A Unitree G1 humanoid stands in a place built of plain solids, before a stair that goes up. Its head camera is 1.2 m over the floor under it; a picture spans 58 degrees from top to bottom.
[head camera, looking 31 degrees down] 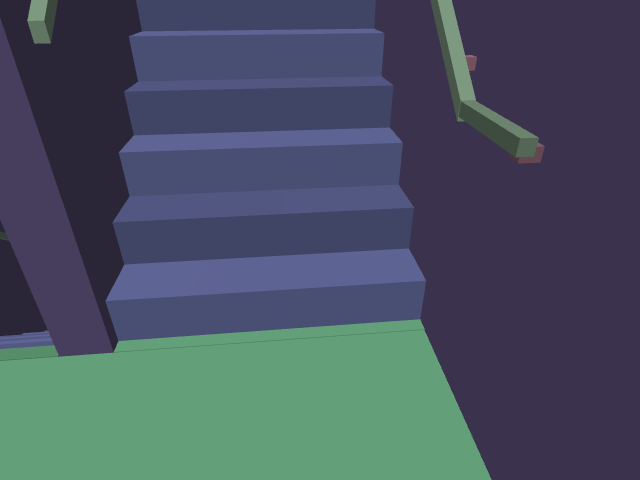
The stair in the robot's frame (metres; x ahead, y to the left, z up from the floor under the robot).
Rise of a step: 0.20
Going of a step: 0.24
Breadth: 1.20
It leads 6 degrees to the left of straight ahead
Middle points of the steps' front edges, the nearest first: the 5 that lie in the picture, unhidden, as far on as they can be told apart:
1.30 0.18 0.20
1.54 0.21 0.39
1.78 0.23 0.59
2.01 0.26 0.78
2.25 0.28 0.98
